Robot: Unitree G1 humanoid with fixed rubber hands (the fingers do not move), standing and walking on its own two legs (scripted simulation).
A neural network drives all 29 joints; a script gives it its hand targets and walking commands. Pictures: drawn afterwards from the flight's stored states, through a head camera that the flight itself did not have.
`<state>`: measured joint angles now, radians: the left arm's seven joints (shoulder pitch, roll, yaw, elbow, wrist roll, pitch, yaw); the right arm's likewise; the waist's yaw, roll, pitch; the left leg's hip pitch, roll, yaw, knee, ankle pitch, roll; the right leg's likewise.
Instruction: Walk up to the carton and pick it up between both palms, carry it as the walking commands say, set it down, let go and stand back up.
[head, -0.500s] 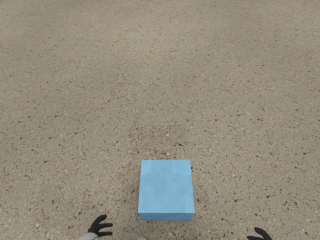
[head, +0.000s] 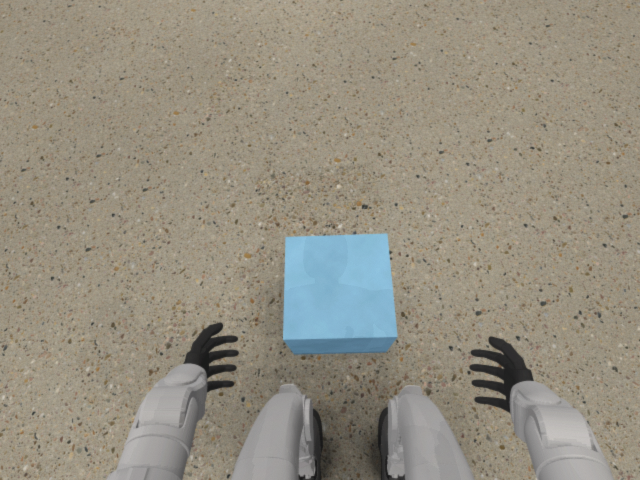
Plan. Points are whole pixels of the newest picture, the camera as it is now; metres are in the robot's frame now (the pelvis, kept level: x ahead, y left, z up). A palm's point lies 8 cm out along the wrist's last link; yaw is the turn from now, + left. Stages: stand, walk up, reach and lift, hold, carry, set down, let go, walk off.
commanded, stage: reach and lift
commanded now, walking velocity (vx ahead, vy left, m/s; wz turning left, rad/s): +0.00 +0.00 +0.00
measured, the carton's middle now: (338, 297) +0.48 +0.02 -0.57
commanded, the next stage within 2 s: none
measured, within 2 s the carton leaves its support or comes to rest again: neither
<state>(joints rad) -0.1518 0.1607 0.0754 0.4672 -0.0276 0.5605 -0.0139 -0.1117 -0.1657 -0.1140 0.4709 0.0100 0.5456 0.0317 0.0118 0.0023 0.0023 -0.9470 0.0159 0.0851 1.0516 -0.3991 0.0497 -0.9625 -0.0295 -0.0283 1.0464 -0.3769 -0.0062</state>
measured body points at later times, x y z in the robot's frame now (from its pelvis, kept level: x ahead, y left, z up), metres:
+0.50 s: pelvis -0.02 -0.01 -0.04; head +0.20 +0.00 +0.35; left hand +0.39 +0.21 -0.14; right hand +0.39 -0.22 -0.14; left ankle +0.06 +0.09 -0.66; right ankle +0.07 -0.12 -0.66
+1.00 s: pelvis -0.01 -0.01 -0.04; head +0.31 +0.00 +0.27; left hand +0.49 +0.23 -0.17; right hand +0.49 -0.22 -0.17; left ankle +0.06 +0.09 -0.66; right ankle +0.07 -0.12 -0.66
